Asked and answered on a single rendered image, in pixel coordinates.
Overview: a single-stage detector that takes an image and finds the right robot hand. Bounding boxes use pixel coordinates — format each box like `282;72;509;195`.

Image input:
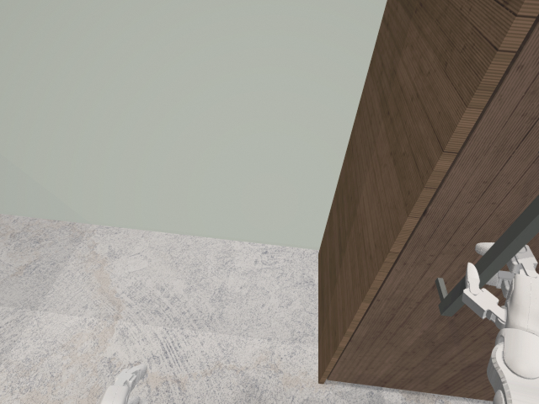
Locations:
462;242;539;337

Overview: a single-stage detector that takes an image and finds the wardrobe door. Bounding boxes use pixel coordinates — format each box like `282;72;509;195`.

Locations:
327;14;539;401

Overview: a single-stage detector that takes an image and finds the robot right forearm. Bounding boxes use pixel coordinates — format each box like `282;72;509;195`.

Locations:
487;328;539;404

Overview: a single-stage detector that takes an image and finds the handle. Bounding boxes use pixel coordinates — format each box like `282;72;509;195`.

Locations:
435;152;539;316

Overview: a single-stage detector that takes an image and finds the left robot hand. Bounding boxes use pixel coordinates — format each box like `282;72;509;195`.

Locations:
99;364;148;404

